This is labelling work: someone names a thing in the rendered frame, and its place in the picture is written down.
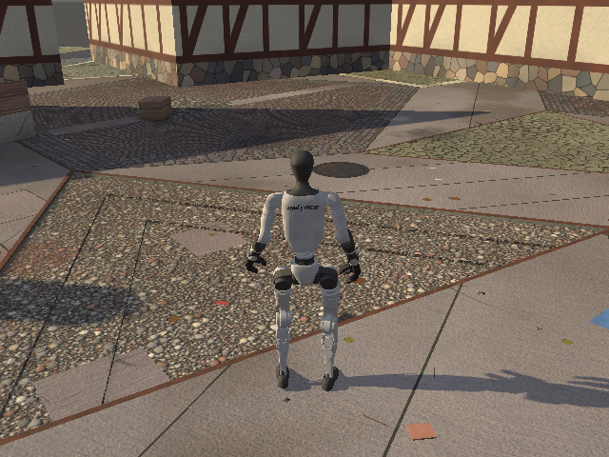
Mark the robot right forearm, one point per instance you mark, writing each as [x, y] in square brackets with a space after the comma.
[350, 251]

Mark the right robot upper arm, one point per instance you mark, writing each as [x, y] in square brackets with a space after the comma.
[333, 200]

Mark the robot left hand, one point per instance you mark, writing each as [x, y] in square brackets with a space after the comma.
[249, 263]

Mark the robot right shin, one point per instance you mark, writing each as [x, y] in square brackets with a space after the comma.
[329, 342]

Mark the robot right hand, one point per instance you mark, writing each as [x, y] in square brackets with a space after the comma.
[346, 268]

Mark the left robot upper arm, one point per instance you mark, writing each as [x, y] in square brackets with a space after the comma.
[273, 201]

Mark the robot right foot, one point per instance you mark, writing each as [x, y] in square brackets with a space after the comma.
[328, 383]

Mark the robot left forearm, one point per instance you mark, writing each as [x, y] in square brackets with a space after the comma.
[256, 249]

